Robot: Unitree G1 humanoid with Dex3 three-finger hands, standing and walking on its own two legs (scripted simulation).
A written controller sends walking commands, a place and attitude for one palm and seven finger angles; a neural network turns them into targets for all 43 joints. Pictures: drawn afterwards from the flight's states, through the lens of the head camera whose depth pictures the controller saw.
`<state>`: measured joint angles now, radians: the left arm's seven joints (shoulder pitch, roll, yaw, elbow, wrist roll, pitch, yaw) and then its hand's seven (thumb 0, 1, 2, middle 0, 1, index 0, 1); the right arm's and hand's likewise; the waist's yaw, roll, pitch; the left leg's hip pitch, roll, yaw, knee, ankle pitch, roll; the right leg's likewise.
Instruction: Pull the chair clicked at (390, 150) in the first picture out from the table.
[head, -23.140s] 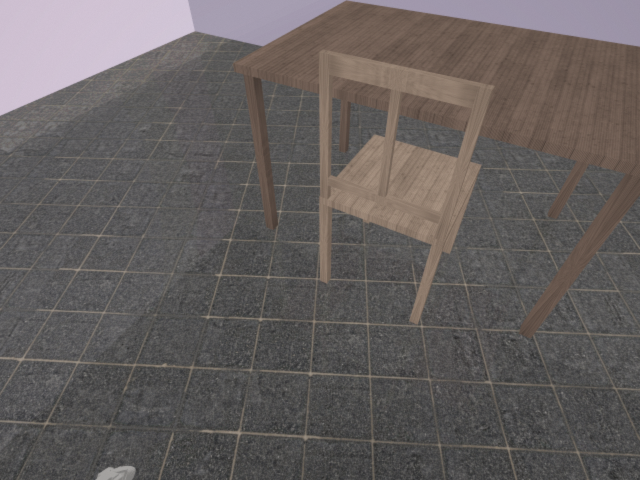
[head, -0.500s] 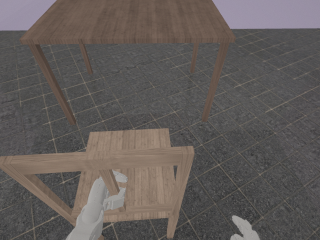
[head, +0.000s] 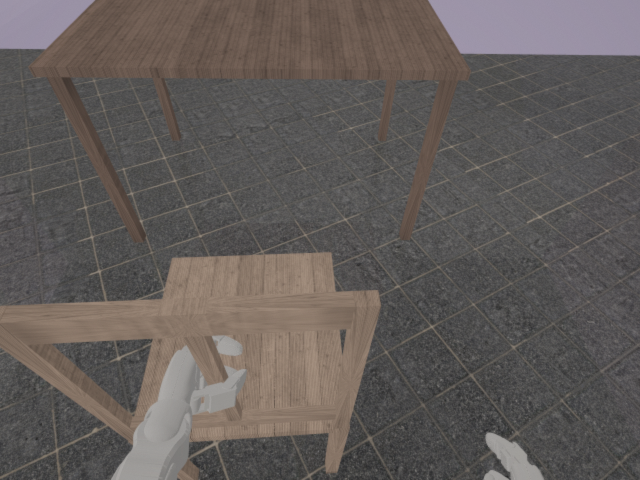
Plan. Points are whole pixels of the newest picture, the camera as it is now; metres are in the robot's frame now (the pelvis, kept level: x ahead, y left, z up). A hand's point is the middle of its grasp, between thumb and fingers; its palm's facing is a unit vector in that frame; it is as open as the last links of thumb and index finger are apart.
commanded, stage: open the thumb and straighten the fingers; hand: left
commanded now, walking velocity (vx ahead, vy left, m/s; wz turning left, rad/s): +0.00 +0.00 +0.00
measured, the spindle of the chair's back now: (218, 381) +0.27 +0.15 -0.08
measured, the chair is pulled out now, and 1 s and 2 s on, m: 0.71 0.71 0.71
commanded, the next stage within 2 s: draw the fingers out of the gap in 0.58 s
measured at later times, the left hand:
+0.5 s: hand (222, 375) +0.27 +0.14 -0.06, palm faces -0.02 -0.99 -0.16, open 16.4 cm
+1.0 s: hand (214, 431) +0.20 +0.14 -0.06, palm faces -0.01 -0.99 -0.17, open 17.5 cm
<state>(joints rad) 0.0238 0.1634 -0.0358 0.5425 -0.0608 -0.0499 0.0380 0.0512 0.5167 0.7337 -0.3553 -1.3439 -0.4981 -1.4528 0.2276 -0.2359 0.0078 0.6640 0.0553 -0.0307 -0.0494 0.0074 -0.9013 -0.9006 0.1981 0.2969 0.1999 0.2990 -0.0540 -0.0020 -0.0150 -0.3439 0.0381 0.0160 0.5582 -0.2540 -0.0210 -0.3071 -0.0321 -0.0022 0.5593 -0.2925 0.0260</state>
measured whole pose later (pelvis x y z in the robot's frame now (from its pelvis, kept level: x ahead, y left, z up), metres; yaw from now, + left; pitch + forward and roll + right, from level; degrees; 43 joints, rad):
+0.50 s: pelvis +0.02 -0.01 -0.03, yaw +1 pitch +9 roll +0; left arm 0.09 0.19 0.00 0.30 -0.07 0.12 -0.03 -0.01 -0.52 0.21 -0.14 -0.40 -0.14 -0.41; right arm 0.24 -0.26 0.02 0.57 0.04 -0.11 -0.06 0.01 -0.90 -0.90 0.20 0.30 0.20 0.30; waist -0.04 0.05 -0.09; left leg -0.56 0.03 -0.01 0.79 -0.38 -0.03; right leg -0.52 -0.04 -0.02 0.81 -0.44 0.02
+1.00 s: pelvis +0.02 -0.01 -0.04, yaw +2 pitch +9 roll +0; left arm 0.43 0.20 -0.05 0.00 -0.06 0.15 -0.02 -0.02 -0.54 0.21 0.00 0.00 -0.01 -0.01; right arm 0.27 -0.25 0.01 0.51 0.04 -0.15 -0.08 0.01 -0.90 -0.90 0.20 0.30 0.20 0.30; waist -0.04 0.06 -0.13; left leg -0.61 0.03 -0.04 0.87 -0.42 -0.04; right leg -0.55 -0.04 -0.04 0.87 -0.48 0.01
